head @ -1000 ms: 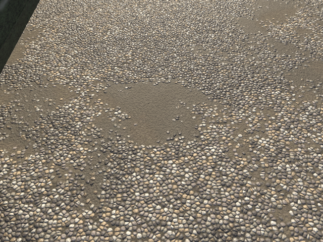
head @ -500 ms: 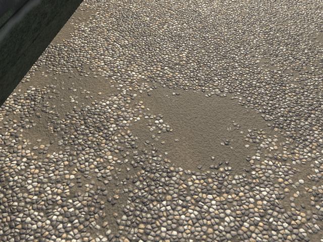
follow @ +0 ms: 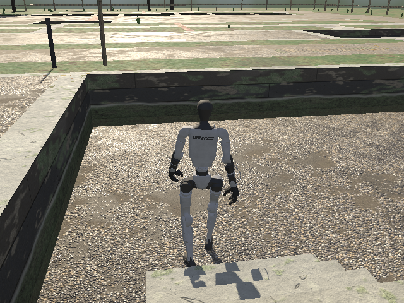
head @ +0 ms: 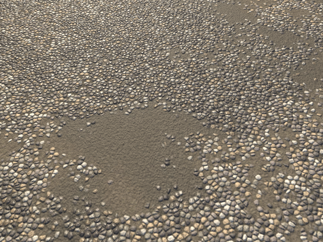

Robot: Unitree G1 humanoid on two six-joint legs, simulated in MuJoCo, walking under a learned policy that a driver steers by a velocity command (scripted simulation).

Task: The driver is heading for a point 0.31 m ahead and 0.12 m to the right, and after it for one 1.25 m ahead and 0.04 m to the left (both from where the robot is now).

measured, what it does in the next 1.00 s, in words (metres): walks ahead: left foot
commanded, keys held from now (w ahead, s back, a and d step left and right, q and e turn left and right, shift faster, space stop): w+e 0.40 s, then w+q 0.60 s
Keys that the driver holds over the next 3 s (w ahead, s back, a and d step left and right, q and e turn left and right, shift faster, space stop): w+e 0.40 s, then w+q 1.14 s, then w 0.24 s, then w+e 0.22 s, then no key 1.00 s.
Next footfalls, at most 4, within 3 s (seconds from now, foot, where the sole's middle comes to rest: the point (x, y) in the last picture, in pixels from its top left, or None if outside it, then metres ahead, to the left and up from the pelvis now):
0.56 left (165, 234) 0.49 0.04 -0.75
1.08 right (213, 178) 0.72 -0.18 -0.75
1.62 left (152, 141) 0.94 0.09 -0.75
2.16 right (161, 91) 1.27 0.03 -0.75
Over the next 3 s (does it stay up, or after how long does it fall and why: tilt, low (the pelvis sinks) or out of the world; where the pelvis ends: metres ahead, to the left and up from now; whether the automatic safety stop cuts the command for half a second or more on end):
stays up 1.20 0.11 0.03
